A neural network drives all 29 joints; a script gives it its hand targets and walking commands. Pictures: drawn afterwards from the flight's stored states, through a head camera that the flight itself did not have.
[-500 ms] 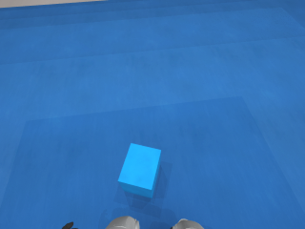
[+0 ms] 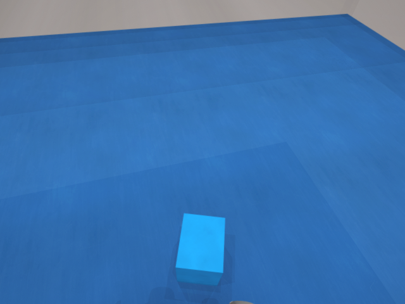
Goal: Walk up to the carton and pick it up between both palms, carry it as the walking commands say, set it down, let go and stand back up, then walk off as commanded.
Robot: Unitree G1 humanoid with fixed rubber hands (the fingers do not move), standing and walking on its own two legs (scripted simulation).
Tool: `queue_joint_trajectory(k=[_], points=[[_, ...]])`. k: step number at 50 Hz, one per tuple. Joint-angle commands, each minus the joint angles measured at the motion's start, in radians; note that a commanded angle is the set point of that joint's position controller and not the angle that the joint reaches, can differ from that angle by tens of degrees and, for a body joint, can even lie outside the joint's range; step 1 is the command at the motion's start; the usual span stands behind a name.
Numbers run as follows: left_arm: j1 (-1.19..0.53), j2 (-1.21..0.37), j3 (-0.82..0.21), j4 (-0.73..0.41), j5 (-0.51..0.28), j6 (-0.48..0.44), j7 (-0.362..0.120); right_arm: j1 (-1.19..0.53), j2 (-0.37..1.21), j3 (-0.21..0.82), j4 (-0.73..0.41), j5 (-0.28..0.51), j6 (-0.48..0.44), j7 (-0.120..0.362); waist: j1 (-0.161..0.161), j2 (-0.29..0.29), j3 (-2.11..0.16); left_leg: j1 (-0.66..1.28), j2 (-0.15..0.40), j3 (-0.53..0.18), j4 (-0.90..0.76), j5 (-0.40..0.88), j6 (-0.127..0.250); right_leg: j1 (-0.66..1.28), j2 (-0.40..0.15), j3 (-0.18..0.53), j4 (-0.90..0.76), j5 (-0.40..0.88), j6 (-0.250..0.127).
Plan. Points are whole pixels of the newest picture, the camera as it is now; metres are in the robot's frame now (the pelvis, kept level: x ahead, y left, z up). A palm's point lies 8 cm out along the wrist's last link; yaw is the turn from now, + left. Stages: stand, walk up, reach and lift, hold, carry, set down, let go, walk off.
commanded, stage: walk up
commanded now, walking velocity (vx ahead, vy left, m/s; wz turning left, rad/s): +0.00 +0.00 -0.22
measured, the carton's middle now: (200, 250) +0.43 -0.01 -0.65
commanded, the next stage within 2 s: stand in 1.24 s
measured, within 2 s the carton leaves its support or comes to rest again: neither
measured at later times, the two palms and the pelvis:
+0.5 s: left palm out of the picture +0.08 +0.25 -0.14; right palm out of the picture +0.02 -0.20 -0.12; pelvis +0.01 +0.03 +0.01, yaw -1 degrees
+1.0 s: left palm out of the picture -0.02 +0.26 -0.13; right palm out of the picture -0.01 -0.20 -0.13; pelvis +0.00 +0.03 +0.01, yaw -1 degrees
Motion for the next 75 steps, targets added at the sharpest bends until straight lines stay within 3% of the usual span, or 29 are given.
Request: queue_joint_trajectory(k=[1, 3, 4, 5, 6, 9, 14, 17, 18, 19, 21, 24, 26, 28, 31, 40, 42, 45, 47, 49, 50, 53, 55, 58, 59, 60, 61, 70, 75], points=[[0.014, 0.021, -0.002, -0.058, -0.009, -0.005, -0.003, 0.013, -0.256, -0.065, -0.051, 0.003, -0.013, -0.008, -0.005, 0.242, -0.037, 0.053, 0.328, -0.235, -0.151, 0.379, 0.146, 0.163, 0.003, 0.006, -0.361, 0.028, -0.023], [0.033, 0.062, 0.009, -0.039, -0.006, -0.016, 0.007, 0.024, -0.225, -0.057, -0.025, 0.015, -0.009, -0.001, 0.014, 0.184, -0.024, -0.092, 0.286, -0.253, -0.151, 0.309, 0.061, 0.356, 0.020, 0.016, -0.592, 0.196, -0.048], [0.059, 0.079, 0.011, -0.033, 0.002, -0.025, 0.009, 0.086, -0.180, -0.042, -0.018, 0.025, -0.007, 0.002, -0.005, 0.100, -0.059, -0.110, 0.223, -0.170, -0.091, 0.177, 0.011, 0.431, -0.085, 0.090, -0.667, 0.206, -0.072], [0.058, 0.113, 0.010, -0.046, 0.013, -0.042, 0.015, 0.059, -0.109, -0.024, -0.051, 0.037, -0.015, 0.003, 0.003, -0.182, -0.078, -0.173, 0.091, -0.066, 0.066, 0.065, -0.057, 0.441, -0.259, 0.331, -0.722, 0.395, -0.120], [0.021, 0.139, 0.007, -0.049, -0.006, -0.049, 0.009, 0.005, -0.116, -0.037, -0.054, 0.029, -0.009, 0.005, 0.022, -0.158, -0.024, -0.190, 0.021, -0.050, 0.094, -0.216, -0.073, 0.394, -0.314, 0.368, -0.703, 0.592, -0.195], [-0.009, 0.077, -0.007, -0.027, -0.012, -0.064, 0.029, -0.015, -0.139, -0.041, -0.035, 0.035, -0.007, 0.001, -0.001, -0.102, -0.053, -0.143, 0.045, -0.107, 0.178, -0.232, -0.060, 0.409, -0.227, 0.215, -0.624, 0.866, -0.192], [-0.063, 0.009, -0.044, -0.032, -0.014, -0.060, 0.036, 0.085, -0.070, -0.011, 0.049, 0.049, -0.008, 0.005, -0.032, -0.059, -0.100, -0.030, -0.015, -0.128, 0.003, 0.008, -0.043, 0.425, -0.155, 0.051, -0.643, 0.740, -0.137], [-0.008, 0.038, -0.026, 0.007, -0.026, -0.050, 0.033, 0.071, -0.125, -0.019, 0.053, 0.039, -0.026, 0.006, -0.018, -0.003, -0.087, 0.172, 0.069, -0.195, -0.219, 0.327, -0.035, 0.299, -0.088, 0.027, -0.596, 0.466, -0.062], [0.021, -0.006, -0.041, 0.019, -0.030, -0.055, 0.035, 0.071, -0.155, -0.024, 0.060, 0.031, -0.040, 0.000, -0.012, 0.159, -0.132, 0.206, 0.127, -0.267, -0.259, 0.342, -0.009, 0.260, -0.046, 0.040, -0.582, 0.316, -0.055], [0.032, 0.008, -0.037, 0.026, -0.031, -0.053, 0.031, 0.074, -0.156, -0.030, 0.059, 0.033, -0.038, 0.004, -0.005, 0.111, -0.099, 0.210, 0.146, -0.275, -0.228, 0.336, 0.020, 0.236, -0.021, 0.006, -0.609, 0.222, -0.037], [-0.003, -0.008, -0.060, 0.017, -0.021, -0.056, 0.032, 0.068, -0.173, -0.023, 0.082, 0.029, -0.037, 0.006, -0.020, 0.268, -0.039, 0.137, 0.118, -0.269, -0.230, 0.469, 0.009, 0.288, -0.046, 0.021, -0.632, 0.273, -0.032], [0.044, 0.040, -0.047, 0.067, -0.028, -0.070, 0.030, 0.070, -0.132, -0.016, 0.110, 0.033, -0.042, -0.010, -0.002, 0.139, -0.117, 0.219, 0.103, -0.226, -0.212, 0.455, 0.011, 0.304, -0.077, 0.021, -0.629, 0.372, -0.039], [0.024, 0.002, -0.064, 0.087, -0.026, -0.061, 0.026, 0.081, -0.135, -0.016, 0.126, 0.026, -0.039, -0.012, -0.017, 0.200, -0.028, 0.175, 0.086, -0.227, -0.250, 0.360, 0.018, 0.280, -0.075, 0.030, -0.658, 0.291, -0.029], [0.044, 0.012, -0.065, 0.103, -0.017, -0.061, 0.032, 0.056, -0.124, -0.015, 0.124, 0.030, -0.034, -0.010, -0.015, 0.103, -0.030, 0.189, 0.089, -0.236, -0.255, 0.314, 0.029, 0.296, -0.080, 0.021, -0.663, 0.332, -0.026], [0.038, -0.003, -0.065, 0.119, -0.015, -0.060, 0.032, 0.079, -0.149, -0.026, 0.139, 0.032, -0.036, -0.006, -0.028, 0.127, 0.013, 0.125, 0.065, -0.226, -0.295, 0.177, 0.017, 0.277, -0.075, 0.039, -0.663, 0.277, -0.030], [0.140, -0.004, -0.063, 0.166, -0.017, -0.067, 0.049, 0.044, -0.107, -0.020, 0.182, 0.031, -0.034, -0.006, -0.001, -0.047, 0.052, 0.136, 0.037, -0.198, -0.265, 0.173, 0.014, 0.276, -0.097, 0.057, -0.688, 0.342, -0.028], [0.110, 0.015, -0.072, 0.154, -0.017, -0.073, 0.047, 0.067, -0.123, -0.019, 0.187, 0.026, -0.038, -0.006, -0.009, 0.034, 0.052, 0.145, 0.028, -0.203, -0.257, 0.222, 0.013, 0.287, -0.113, 0.078, -0.693, 0.355, -0.036], [0.138, 0.006, -0.063, 0.175, -0.019, -0.069, 0.049, 0.059, -0.110, -0.017, 0.186, 0.028, -0.032, -0.001, -0.003, -0.013, 0.032, 0.154, 0.025, -0.196, -0.237, 0.225, 0.013, 0.270, -0.104, 0.060, -0.683, 0.329, -0.045], [0.163, -0.010, -0.074, 0.159, -0.022, -0.076, 0.045, 0.093, -0.100, -0.007, 0.202, 0.026, -0.031, -0.008, -0.010, 0.090, -0.003, 0.152, 0.018, -0.181, -0.248, 0.166, 0.012, 0.315, -0.111, 0.064, -0.679, 0.325, -0.040], [0.147, 0.011, -0.067, 0.167, -0.020, -0.075, 0.046, 0.105, -0.083, -0.010, 0.199, 0.032, -0.034, -0.009, -0.014, 0.016, 0.012, 0.192, 0.026, -0.173, -0.229, 0.242, 0.008, 0.263, -0.112, 0.059, -0.677, 0.339, -0.039], [0.162, -0.028, -0.059, 0.150, -0.020, -0.075, 0.051, 0.082, -0.063, 0.001, 0.223, 0.023, -0.035, -0.010, -0.006, 0.119, 0.027, 0.141, 0.036, -0.174, -0.243, 0.225, 0.010, 0.282, -0.101, 0.065, -0.675, 0.349, -0.046], [0.168, 0.014, -0.063, 0.169, -0.020, -0.078, 0.054, 0.085, -0.064, 0.002, 0.208, 0.037, -0.037, -0.014, 0.002, -0.003, -0.008, 0.180, 0.029, -0.184, -0.215, 0.300, 0.025, 0.291, -0.109, 0.053, -0.659, 0.411, -0.039], [0.152, -0.032, -0.065, 0.151, -0.021, -0.073, 0.048, 0.104, -0.074, -0.002, 0.213, 0.026, -0.032, -0.015, -0.007, 0.110, 0.018, 0.165, 0.034, -0.158, -0.224, 0.274, 0.015, 0.261, -0.104, 0.064, -0.662, 0.386, -0.036], [0.165, -0.016, -0.062, 0.164, -0.026, -0.076, 0.050, 0.072, -0.075, -0.006, 0.215, 0.037, -0.036, -0.022, 0.010, 0.009, 0.021, 0.161, 0.037, -0.179, -0.225, 0.257, 0.015, 0.286, -0.103, 0.072, -0.667, 0.390, -0.043], [0.203, -0.025, -0.075, 0.169, -0.023, -0.075, 0.052, 0.085, -0.083, 0.007, 0.220, 0.034, -0.028, -0.027, 0.015, 0.085, 0.004, 0.151, 0.034, -0.171, -0.201, 0.256, 0.030, 0.292, -0.113, 0.056, -0.670, 0.438, -0.044], [0.160, -0.023, -0.064, 0.163, -0.025, -0.075, 0.052, 0.081, -0.065, 0.000, 0.222, 0.036, -0.033, -0.023, 0.003, 0.024, 0.036, 0.125, 0.033, -0.175, -0.214, 0.240, 0.008, 0.290, -0.104, 0.062, -0.668, 0.421, -0.041], [0.156, 0.004, -0.059, 0.165, -0.019, -0.074, 0.050, 0.095, -0.085, 0.001, 0.227, 0.031, -0.028, -0.017, -0.001, 0.084, 0.042, 0.125, 0.032, -0.177, -0.236, 0.193, 0.009, 0.265, -0.110, 0.067, -0.663, 0.354, -0.046], [0.155, -0.029, -0.061, 0.167, -0.021, -0.075, 0.053, 0.086, -0.069, 0.001, 0.234, 0.035, -0.034, -0.022, 0.007, 0.006, 0.033, 0.153, 0.045, -0.191, -0.229, 0.305, 0.010, 0.296, -0.099, 0.033, -0.671, 0.399, -0.042], [0.162, -0.046, -0.065, 0.167, -0.018, -0.072, 0.052, 0.122, -0.067, -0.001, 0.249, 0.038, -0.026, -0.025, -0.004, 0.078, 0.067, 0.111, 0.044, -0.192, -0.241, 0.153, 0.017, 0.258, -0.101, 0.045, -0.683, 0.295, -0.047]])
